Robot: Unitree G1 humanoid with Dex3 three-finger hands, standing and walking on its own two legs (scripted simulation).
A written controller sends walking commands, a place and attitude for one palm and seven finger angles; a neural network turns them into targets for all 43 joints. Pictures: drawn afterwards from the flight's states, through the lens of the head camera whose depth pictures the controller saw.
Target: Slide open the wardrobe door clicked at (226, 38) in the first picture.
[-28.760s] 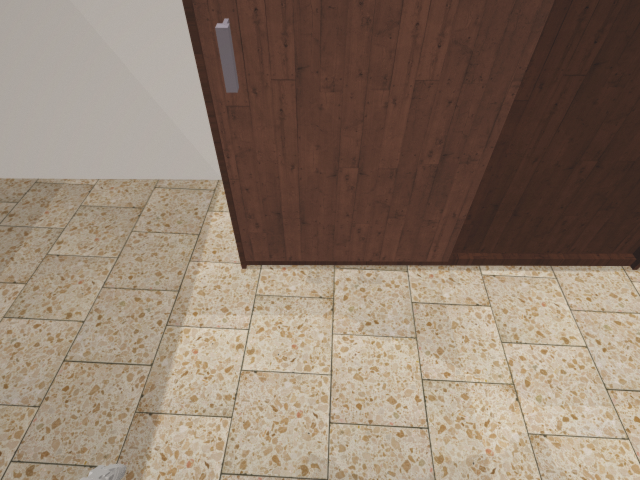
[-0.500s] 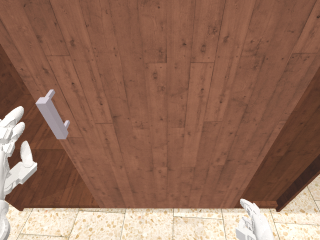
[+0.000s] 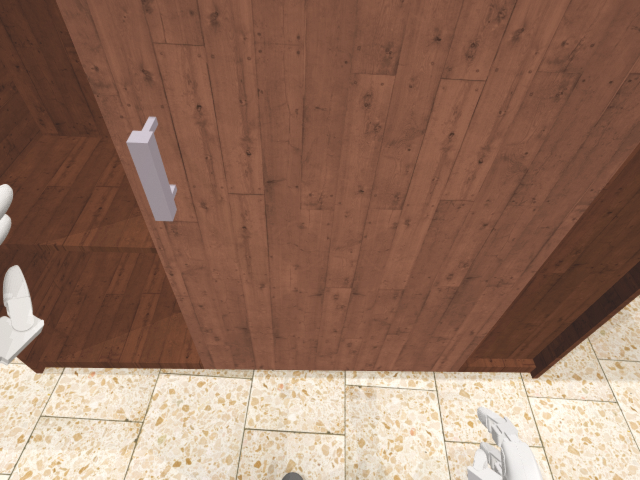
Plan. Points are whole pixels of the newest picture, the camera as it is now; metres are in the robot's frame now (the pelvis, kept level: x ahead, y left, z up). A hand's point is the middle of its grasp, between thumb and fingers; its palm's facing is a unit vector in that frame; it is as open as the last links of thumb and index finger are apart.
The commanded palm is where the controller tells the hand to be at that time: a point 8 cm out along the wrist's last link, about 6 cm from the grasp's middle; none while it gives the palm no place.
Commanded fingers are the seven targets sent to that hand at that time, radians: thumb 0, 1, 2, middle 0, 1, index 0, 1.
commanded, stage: step back with the hand held close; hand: left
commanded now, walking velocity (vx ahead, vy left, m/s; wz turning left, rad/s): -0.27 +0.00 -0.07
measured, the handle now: (158, 169) +0.51 +0.29 +0.09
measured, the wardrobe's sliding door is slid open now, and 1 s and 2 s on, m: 0.51 0.51 0.51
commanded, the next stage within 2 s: stop stepping back and stand still in 0.26 s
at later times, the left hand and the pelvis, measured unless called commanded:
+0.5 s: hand out of the picture +0.05 +0.36 +0.18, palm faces +0.43 -0.83 -0.35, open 7.5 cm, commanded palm +0.02 +0.40 +0.18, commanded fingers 0.00 0.90 0.90 -0.20 -0.30 -0.20 -0.30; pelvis -0.13 +0.10 -0.04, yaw -2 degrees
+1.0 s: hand out of the picture -0.07 +0.53 +0.18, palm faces +0.48 -0.83 -0.29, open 7.5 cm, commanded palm -0.14 +0.55 +0.18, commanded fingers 0.00 0.90 0.90 -0.20 -0.30 -0.20 -0.30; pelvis -0.30 +0.25 -0.02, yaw -2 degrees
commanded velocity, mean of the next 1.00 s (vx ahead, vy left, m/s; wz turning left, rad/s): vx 0.04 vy -0.14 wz -0.03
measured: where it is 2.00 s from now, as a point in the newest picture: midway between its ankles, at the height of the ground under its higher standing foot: outside the picture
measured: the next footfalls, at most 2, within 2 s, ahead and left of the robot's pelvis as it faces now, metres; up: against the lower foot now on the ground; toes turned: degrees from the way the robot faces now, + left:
right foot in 0.44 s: -0.05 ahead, -0.08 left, +0.00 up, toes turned -3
left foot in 0.54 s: +0.01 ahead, +0.17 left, +0.00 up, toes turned -3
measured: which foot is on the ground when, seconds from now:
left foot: down 0.00-0.40, up 0.42-0.52, down 0.54-0.68, up 0.70-0.86, down 0.88-1.00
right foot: down 0.00-0.26, up 0.28-0.42, down 0.44-0.52, up 0.54-0.72, down 0.74-0.86, up 0.88-1.00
